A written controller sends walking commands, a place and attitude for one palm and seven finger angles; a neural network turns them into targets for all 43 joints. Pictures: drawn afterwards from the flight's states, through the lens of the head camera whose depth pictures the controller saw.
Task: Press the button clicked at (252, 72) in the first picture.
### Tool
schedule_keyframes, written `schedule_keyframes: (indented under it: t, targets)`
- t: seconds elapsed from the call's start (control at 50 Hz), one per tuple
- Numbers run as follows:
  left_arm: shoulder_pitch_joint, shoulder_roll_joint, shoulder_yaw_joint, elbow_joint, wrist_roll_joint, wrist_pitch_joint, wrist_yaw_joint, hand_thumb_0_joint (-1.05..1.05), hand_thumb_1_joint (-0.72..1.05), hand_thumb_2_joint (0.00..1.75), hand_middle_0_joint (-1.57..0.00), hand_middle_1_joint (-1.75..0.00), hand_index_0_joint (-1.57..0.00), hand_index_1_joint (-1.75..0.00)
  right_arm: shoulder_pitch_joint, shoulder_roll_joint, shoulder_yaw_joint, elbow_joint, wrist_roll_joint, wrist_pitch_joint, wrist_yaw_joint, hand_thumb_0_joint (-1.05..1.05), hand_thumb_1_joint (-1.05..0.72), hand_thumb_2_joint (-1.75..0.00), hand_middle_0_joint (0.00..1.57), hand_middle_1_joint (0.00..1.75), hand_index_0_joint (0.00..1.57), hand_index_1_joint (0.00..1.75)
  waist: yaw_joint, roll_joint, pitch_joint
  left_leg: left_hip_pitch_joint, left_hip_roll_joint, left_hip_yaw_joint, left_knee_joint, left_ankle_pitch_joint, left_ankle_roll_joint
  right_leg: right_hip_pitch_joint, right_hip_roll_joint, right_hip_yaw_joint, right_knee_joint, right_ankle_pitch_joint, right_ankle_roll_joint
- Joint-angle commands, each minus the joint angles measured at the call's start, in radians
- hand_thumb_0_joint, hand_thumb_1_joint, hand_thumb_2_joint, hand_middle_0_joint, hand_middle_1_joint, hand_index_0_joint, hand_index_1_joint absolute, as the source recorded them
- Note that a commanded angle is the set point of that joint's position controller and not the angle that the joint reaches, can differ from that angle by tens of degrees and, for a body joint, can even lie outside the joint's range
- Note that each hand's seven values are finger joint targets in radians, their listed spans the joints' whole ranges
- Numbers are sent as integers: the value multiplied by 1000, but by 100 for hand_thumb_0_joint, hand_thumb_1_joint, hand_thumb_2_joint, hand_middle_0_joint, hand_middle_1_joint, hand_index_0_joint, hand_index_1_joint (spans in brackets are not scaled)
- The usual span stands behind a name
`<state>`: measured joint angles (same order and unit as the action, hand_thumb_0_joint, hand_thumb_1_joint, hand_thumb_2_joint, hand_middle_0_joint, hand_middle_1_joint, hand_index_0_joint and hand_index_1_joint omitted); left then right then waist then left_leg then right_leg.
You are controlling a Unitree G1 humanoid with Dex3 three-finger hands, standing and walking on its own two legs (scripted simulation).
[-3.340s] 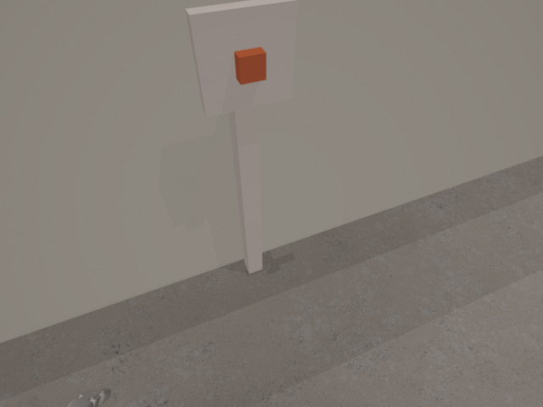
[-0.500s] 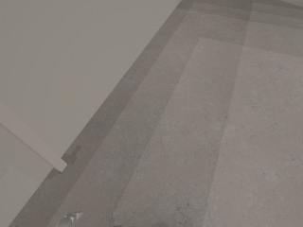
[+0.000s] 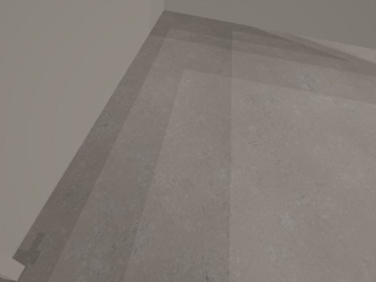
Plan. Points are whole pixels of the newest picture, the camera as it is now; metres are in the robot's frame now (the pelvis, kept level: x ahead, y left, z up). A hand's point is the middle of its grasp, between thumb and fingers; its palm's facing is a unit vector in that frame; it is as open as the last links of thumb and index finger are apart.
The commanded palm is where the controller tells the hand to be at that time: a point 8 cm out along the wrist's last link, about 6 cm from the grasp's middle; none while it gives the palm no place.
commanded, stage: walk to a spot facing it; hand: left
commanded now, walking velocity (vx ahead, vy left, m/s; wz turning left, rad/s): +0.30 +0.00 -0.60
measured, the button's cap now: out of the picture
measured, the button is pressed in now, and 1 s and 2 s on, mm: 0 0 0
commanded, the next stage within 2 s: none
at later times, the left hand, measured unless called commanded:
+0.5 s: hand (158, 207) +0.36 +0.10 -0.20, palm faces -0.31 -0.94 -0.10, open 7.4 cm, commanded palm none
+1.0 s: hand (143, 165) +0.51 +0.17 -0.19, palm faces -0.44 -0.87 -0.24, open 7.4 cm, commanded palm none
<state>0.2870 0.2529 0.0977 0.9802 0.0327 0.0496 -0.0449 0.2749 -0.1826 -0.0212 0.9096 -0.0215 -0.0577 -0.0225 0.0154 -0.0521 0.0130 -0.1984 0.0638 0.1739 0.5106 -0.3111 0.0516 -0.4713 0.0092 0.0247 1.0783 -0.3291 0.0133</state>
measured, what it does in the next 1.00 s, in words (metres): walks ahead, turning right: right foot, then left foot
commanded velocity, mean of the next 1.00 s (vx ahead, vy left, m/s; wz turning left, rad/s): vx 0.23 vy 0.00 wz -0.60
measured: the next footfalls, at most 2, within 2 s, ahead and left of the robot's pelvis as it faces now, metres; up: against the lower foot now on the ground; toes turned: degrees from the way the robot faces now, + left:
right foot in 0.48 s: +0.27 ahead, -0.09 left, +0.00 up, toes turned -26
left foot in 0.92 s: +0.57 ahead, +0.03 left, +0.00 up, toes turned -26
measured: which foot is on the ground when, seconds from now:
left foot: down 0.00-0.48, up 0.50-0.90, down 0.92-1.00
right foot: up 0.00-0.46, down 0.48-0.92, up 0.94-1.00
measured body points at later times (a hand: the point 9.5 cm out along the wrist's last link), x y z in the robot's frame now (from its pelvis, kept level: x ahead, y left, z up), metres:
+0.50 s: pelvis +0.19 -0.02 -0.03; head +0.24 -0.01 +0.41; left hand +0.38 +0.15 -0.19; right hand -0.01 -0.16 -0.15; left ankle +0.01 +0.08 -0.69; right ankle +0.23 -0.07 -0.75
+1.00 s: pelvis +0.40 -0.01 -0.02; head +0.43 -0.01 +0.43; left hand +0.53 +0.22 -0.18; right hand +0.44 -0.29 -0.12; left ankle +0.53 +0.05 -0.74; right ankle +0.25 -0.06 -0.67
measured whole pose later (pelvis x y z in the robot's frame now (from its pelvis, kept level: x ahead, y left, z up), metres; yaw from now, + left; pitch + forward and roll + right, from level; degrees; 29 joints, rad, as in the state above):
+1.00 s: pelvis +0.40 -0.01 -0.02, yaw -37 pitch -1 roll +0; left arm 0.35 0.24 0.09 0.99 0.01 0.00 0.00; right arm 0.04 -0.17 0.00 0.84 -0.02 -0.05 0.00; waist 0.10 -0.04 0.07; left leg -0.40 0.12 0.16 0.65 -0.22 0.00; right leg -0.34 0.03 0.04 1.12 -0.56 0.02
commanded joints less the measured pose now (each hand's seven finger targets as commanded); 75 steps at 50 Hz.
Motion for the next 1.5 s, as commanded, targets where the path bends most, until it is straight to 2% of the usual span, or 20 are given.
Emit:
schedule_keyframes:
  t: [0.0, 0.28, 0.38, 0.42, 0.46, 0.48, 0.5, 0.54, 0.6, 0.78, 0.84, 0.86, 0.9, 0.92, 1.0, 1.26, 1.3, 1.32, 1.36, 1.48]
  targets:
    - [-14, 10, 12, -65, 5, -25, -8, 0, 90, 90, -20, -30, -20, -30, 100, -124, -29, 6, 7, -30, -20, 0, -90, -90, 20, 30, 20, 30, -2, 205, 67, 95, 222, -135, -327, 167, -113, -205, -48, 6, 177, 169, 15]
    - [-308, -70, -21, -106, 3, -30, -10, 0, 90, 90, -20, -30, -20, -30, 351, -42, -15, 173, -7, -27, -35, 0, -90, -90, 20, 30, 20, 30, -78, 180, 161, 342, 256, 82, -253, 756, -40, -305, -42, -187, -161, 134, -24]
    - [-169, -29, -11, -78, 4, -57, 3, 0, 90, 90, -20, -30, -20, -30, 302, -115, -42, 154, 2, -16, -26, 0, -90, -90, 20, 30, 20, 30, 10, 252, 34, 344, 264, 182, 47, 1328, -38, 5, 87, -288, -360, 38, -108]
    - [42, 44, 14, -24, 6, -78, 13, 0, 90, 90, -20, -30, -20, -30, 217, -135, -48, 113, 11, -16, -14, 0, -90, -90, 20, 30, 20, 30, 117, 268, -70, 150, 270, 177, 376, 1131, -50, 367, 60, -245, -511, 96, -145]
    - [231, 190, 35, 18, -18, -91, 33, 0, 90, 90, -20, -30, -20, -30, 139, -39, -39, 25, 34, -27, -6, 0, -90, -90, 20, 30, 20, 30, 163, -31, -246, -449, 34, 56, 999, -285, -116, 837, -379, 463, -614, 555, -362]
    - [183, 202, 36, -2, -35, -88, 43, 0, 90, 90, -20, -30, -20, -30, 54, -59, -52, -16, 15, -30, -12, 0, -90, -90, 20, 30, 20, 30, 145, 41, -140, -543, 48, -117, 1026, -222, -102, 739, -401, 413, -652, 841, -314]
    - [120, 198, 36, -21, -30, -94, 46, 0, 90, 90, -20, -30, -20, -30, 109, -53, -50, -19, 13, -24, -10, 0, -90, -90, 20, 30, 20, 30, 76, -71, -167, -556, 86, -163, 1041, -141, -113, 709, -408, 453, -686, 659, -269]
    - [-9, 109, 17, -58, -26, -102, 56, 0, 90, 90, -20, -30, -20, -30, 64, -69, -54, 2, 0, -1, -5, 0, -90, -90, 20, 30, 20, 30, 6, 109, -28, -468, 143, -176, 908, -49, -116, 408, -323, 310, -752, 461, -238]
    - [-51, 92, 5, -61, -10, -118, 48, 0, 90, 90, -20, -30, -20, -30, 97, -34, -46, 15, -5, 35, 5, 0, -90, -90, 20, 30, 20, 30, -63, 66, 34, -357, 144, -134, 739, 0, -138, 142, -209, 140, -799, 401, -223]
    - [58, 122, 16, -63, -9, -111, 44, 0, 90, 90, -20, -30, -20, -30, -220, -59, -38, -118, -1, 7, 34, 0, -90, -90, 20, 30, 20, 30, 36, -100, 14, -304, 24, -79, 210, 90, -138, 291, -138, 203, -689, 506, -174]
    - [52, 137, 25, -75, -13, -94, 50, 0, 90, 90, -20, -30, -20, -30, -183, -98, -45, -116, 5, 2, 19, 0, -90, -90, 20, 30, 20, 30, 8, -103, -36, -145, -15, -64, 27, 108, -125, 341, -135, 224, -558, 629, -142]
    - [29, 128, 25, -87, -19, -91, 54, 0, 90, 90, -20, -30, -20, -30, -71, -138, -54, -84, 0, -1, 6, 0, -90, -90, 20, 30, 20, 30, -49, -67, -88, 59, 8, -79, -89, 215, -114, 258, -105, 208, -432, 589, -103]
    - [107, 37, 9, -108, -37, -92, 40, 0, 90, 90, -20, -30, -20, -30, 125, -317, -81, -43, -12, 3, 1, 0, -90, -90, 20, 30, 20, 30, -89, 354, -286, 449, 496, -490, -68, 670, 70, -90, 53, -1, 101, -321, -3]
    - [119, 70, 11, -91, -25, -84, 46, 0, 90, 90, -20, -30, -20, -30, 90, -270, -65, -58, 0, 10, 7, 0, -90, -90, 20, 30, 20, 30, -81, 244, -273, 335, 499, -434, -97, 553, 98, -85, 10, 21, 226, -333, 3]
    - [12, 35, 15, -114, -10, -42, 16, 0, 90, 90, -20, -30, -20, -30, -107, -157, -39, -82, -5, 14, -1, 0, -90, -90, 20, 30, 20, 30, -9, 227, 8, -47, 354, -196, -200, 350, 39, -86, -88, -34, 227, -130, 31]
    - [-109, -5, 8, -174, -6, -27, 17, 0, 90, 90, -20, -30, -20, -30, -30, -208, -94, -25, -11, 48, 12, 0, -90, -90, 20, 30, 20, 30, -34, 223, -68, 26, 349, 43, -48, 350, 9, 146, -47, -160, -422, 7, 16]
    - [15, 104, 26, -138, 0, -50, 32, 0, 90, 90, -20, -30, -20, -30, -6, -170, -86, -40, 0, 55, 22, 0, -90, -90, 20, 30, 20, 30, 39, -21, -140, -166, 258, 125, 272, 183, -95, 457, -157, -14, -647, 284, -43]
    - [71, 234, 49, -124, -2, -60, 47, 0, 90, 90, -20, -30, -20, -30, -31, -92, -59, -93, -1, 58, 28, 0, -90, -90, 20, 30, 20, 30, 66, -317, -149, -453, 98, 87, 538, -315, -150, 556, -414, 358, -699, 682, -156]
    - [26, 223, 52, -125, -19, -46, 67, 0, 90, 90, -20, -30, -20, -30, -78, -120, -60, -95, 8, 75, -2, 0, -90, -90, 20, 30, 20, 30, 58, -225, -143, -465, 95, -129, 699, -293, -143, 480, -390, 333, -677, 735, -223]
    - [-152, 140, 15, -162, -17, -46, 64, 0, 90, 90, -20, -30, -20, -30, -11, -129, -55, -37, -3, 94, -2, 0, -90, -90, 20, 30, 20, 30, -28, -74, -90, -343, 75, -125, 584, -71, -171, 337, -234, 148, -687, 632, -173]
